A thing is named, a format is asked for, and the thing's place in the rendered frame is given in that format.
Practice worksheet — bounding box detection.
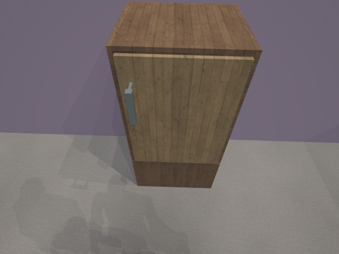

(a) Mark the handle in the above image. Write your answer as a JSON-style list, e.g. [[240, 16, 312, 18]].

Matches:
[[124, 83, 137, 125]]

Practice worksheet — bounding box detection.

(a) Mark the cupboard door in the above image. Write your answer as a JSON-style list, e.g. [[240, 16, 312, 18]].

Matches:
[[113, 53, 254, 164]]

